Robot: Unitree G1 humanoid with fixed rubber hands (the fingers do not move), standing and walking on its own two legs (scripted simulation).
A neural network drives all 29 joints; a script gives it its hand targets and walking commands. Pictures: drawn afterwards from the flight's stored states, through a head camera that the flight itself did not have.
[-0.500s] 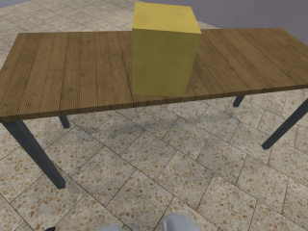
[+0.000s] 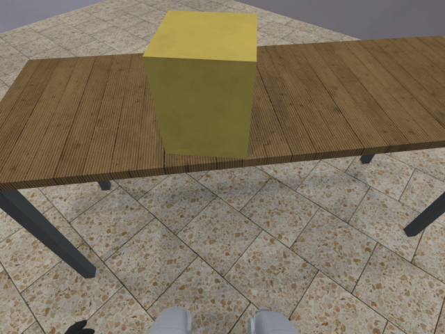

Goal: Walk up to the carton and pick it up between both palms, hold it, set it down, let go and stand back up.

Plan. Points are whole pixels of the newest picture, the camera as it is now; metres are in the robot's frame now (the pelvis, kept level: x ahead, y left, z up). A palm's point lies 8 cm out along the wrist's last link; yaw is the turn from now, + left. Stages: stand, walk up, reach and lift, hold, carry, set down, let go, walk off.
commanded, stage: walk up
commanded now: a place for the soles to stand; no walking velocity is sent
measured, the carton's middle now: (208, 87) +0.61 +0.05 +0.11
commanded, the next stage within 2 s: none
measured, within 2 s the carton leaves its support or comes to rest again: neither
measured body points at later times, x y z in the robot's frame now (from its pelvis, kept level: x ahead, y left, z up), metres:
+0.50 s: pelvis +0.01 +0.02 +0.00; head +0.03 +0.04 +0.45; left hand +0.09 +0.33 -0.13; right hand +0.06 -0.30 -0.11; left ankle +0.03 +0.16 -0.69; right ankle +0.08 -0.08 -0.69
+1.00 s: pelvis +0.02 +0.02 +0.00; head +0.04 +0.04 +0.45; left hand +0.07 +0.34 -0.12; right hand +0.09 -0.29 -0.11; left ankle +0.03 +0.16 -0.69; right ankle +0.08 -0.08 -0.69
